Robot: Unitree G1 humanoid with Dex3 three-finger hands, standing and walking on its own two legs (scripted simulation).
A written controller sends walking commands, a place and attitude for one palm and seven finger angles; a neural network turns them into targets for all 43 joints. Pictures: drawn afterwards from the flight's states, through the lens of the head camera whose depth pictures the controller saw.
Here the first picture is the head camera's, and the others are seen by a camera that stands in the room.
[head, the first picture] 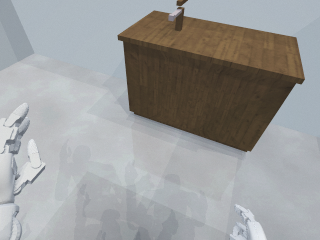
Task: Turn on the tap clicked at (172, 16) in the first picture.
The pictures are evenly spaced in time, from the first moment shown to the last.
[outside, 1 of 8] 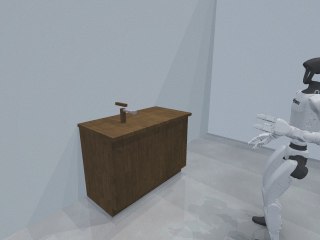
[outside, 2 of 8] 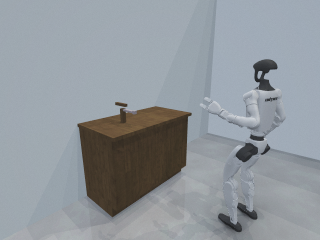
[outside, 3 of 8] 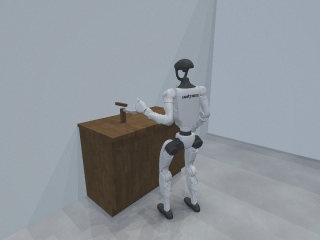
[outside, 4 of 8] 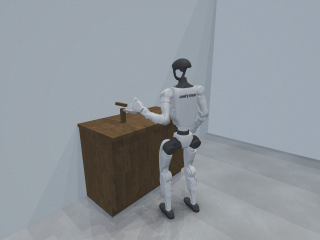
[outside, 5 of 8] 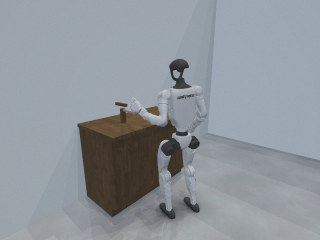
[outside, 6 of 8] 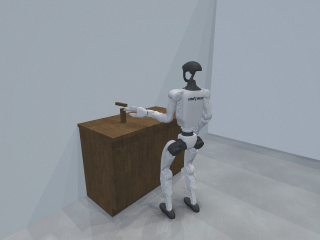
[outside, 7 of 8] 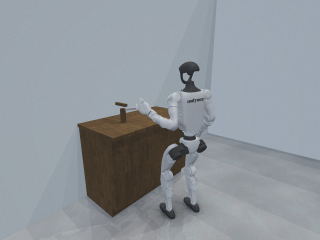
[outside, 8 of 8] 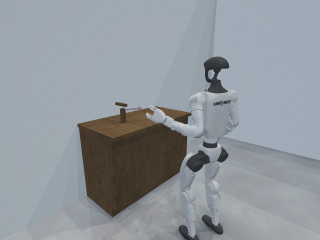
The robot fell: no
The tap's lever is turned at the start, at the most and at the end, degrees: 0 80 68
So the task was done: yes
